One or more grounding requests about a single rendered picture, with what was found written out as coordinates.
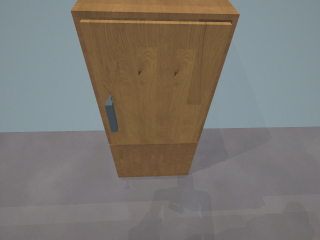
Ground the cupboard door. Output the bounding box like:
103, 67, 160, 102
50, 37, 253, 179
80, 19, 232, 145

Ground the handle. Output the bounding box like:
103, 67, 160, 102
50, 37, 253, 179
104, 94, 118, 132

